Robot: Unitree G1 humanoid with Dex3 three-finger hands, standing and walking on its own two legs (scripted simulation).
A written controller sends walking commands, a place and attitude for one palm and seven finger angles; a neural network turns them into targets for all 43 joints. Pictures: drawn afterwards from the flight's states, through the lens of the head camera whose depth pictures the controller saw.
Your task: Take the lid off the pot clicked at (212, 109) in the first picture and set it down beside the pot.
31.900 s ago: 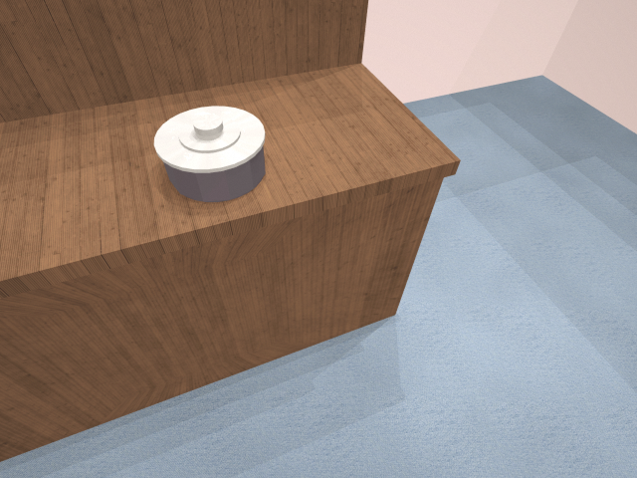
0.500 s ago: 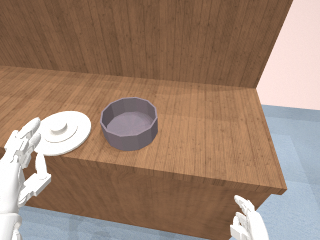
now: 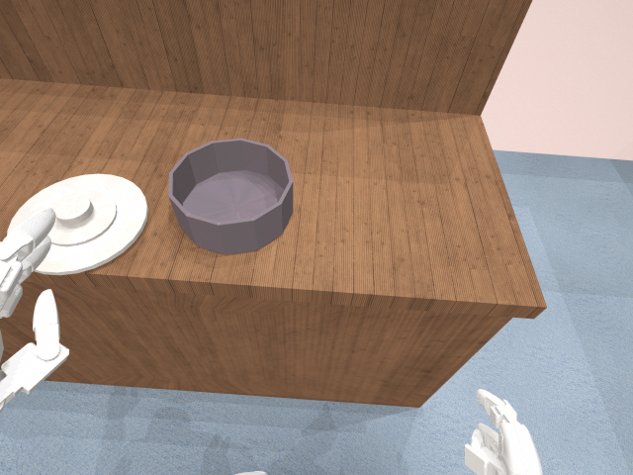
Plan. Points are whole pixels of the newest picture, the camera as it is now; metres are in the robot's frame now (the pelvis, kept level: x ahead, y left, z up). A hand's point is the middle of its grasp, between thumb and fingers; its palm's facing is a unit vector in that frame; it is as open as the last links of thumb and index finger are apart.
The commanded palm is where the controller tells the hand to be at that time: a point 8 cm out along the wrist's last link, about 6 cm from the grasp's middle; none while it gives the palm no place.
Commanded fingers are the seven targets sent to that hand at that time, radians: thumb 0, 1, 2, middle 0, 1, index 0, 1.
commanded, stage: step back with the hand held close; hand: left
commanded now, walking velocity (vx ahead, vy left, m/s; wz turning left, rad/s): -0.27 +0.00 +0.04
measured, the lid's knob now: (73, 209) +0.47 +0.41 +0.00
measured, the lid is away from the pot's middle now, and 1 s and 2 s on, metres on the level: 0.25 0.25 0.25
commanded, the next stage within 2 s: stop stepping back and stand still in 1.06 s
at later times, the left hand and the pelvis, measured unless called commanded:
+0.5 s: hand (12, 425) +0.14 +0.23 +0.17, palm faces +0.35 -0.82 -0.45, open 7.4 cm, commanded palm +0.07 +0.28 +0.18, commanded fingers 0.00 0.90 0.90 -0.20 -0.30 -0.20 -0.30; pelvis -0.06 +0.00 -0.02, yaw +1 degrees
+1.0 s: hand out of the picture +0.07 +0.21 +0.18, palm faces +0.26 -0.89 -0.38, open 7.4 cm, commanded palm +0.01 +0.27 +0.18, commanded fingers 0.00 0.90 0.90 -0.20 -0.30 -0.20 -0.30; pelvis -0.13 +0.00 +0.00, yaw -2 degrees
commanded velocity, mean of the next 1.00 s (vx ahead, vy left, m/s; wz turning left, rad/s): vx -0.37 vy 0.00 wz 0.03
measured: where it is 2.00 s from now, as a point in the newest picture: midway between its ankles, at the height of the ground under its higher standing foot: outside the picture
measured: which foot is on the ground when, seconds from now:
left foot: down 0.00-0.92, up 0.94-1.00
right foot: down 0.00-0.68, up 0.70-0.86, down 0.88-1.00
